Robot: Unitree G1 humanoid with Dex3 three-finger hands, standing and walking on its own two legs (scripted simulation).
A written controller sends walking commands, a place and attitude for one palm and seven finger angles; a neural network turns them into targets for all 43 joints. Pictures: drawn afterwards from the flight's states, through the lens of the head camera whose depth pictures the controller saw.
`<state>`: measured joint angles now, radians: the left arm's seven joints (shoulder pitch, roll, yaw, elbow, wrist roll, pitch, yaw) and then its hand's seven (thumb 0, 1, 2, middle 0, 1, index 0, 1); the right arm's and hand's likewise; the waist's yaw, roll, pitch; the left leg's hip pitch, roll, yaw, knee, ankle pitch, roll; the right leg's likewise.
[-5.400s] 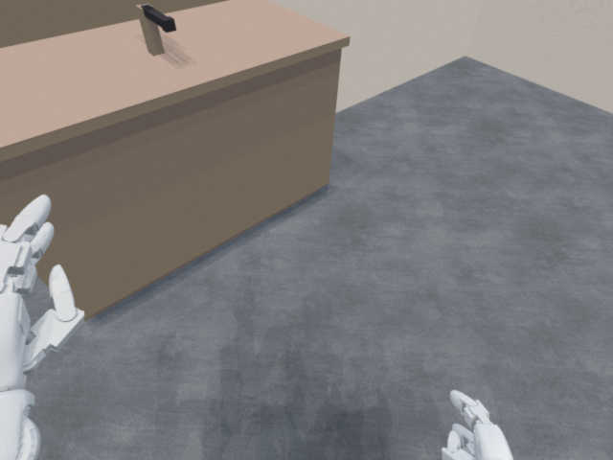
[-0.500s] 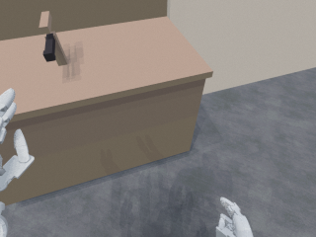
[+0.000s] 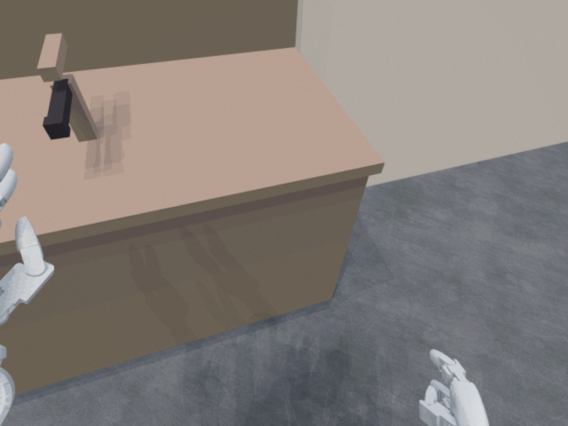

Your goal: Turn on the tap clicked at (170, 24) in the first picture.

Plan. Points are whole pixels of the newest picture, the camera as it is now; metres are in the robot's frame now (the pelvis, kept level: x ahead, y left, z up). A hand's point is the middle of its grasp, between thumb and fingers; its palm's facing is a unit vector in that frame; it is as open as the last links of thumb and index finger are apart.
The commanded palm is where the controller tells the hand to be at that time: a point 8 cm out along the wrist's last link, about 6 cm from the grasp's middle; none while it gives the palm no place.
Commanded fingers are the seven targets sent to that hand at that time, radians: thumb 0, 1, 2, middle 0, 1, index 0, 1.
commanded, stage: take the last steps up to it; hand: left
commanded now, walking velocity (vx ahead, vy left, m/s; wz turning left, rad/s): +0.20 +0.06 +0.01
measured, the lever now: (57, 127) +0.52 +0.40 +0.12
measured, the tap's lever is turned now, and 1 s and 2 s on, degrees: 0 0 0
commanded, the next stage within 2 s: come to a stop and stand still in 0.38 s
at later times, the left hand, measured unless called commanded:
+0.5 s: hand (98, 223) +0.29 +0.22 +0.18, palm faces +0.39 -0.82 -0.42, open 7.4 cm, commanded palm +0.23 +0.27 +0.19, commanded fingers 0.00 0.90 0.90 -0.20 -0.30 -0.20 -0.30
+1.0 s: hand (128, 223) +0.29 +0.19 +0.17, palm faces +0.40 -0.81 -0.42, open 7.4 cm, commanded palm +0.23 +0.24 +0.19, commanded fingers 0.00 0.90 0.90 -0.20 -0.30 -0.20 -0.30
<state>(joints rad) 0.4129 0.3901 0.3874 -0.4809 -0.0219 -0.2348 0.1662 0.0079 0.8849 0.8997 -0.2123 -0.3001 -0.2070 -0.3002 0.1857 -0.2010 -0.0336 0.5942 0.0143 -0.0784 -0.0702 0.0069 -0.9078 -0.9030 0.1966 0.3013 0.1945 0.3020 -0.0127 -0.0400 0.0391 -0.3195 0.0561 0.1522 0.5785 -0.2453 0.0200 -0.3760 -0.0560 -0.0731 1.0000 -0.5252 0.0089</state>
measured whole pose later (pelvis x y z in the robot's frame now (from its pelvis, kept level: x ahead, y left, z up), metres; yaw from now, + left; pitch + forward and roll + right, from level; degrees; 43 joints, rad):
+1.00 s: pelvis +0.08 -0.04 +0.01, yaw +1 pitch +0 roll +2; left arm 0.48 0.34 0.33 -0.50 -0.03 -0.16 0.16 0.01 0.88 0.90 -0.21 -0.30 -0.21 -0.30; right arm 0.18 -0.21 0.03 0.61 0.01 -0.05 -0.06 0.01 -0.90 -0.90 0.20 0.30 0.20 0.30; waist 0.00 0.00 0.06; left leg -0.33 0.01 0.04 0.76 -0.42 -0.03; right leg -0.28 -0.02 -0.11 0.50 -0.22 -0.06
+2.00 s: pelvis +0.03 -0.03 +0.01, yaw -1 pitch -1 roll +0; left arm 0.25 0.36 0.42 -0.33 -0.05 -0.24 0.12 0.01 0.89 0.90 -0.20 -0.30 -0.20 -0.30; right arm 0.25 -0.22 0.04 0.58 0.01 -0.15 0.01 0.01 -0.90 -0.90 0.20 0.30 0.20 0.30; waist 0.03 0.02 0.03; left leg -0.27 0.01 0.03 0.56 -0.28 0.01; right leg -0.33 0.06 -0.02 0.49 -0.14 -0.06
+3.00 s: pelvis +0.14 +0.06 +0.00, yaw -2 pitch -2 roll +0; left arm 0.39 0.35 0.40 -0.47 -0.04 -0.19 0.14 0.01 0.89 0.90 -0.21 -0.30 -0.20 -0.30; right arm 0.20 -0.17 0.02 0.60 0.00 -0.11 -0.01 0.01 -0.91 -0.90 0.20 0.30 0.20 0.30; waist 0.01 -0.02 0.07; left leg -0.25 -0.04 0.06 0.62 -0.34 0.06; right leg -0.36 -0.01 -0.07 0.83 -0.46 0.01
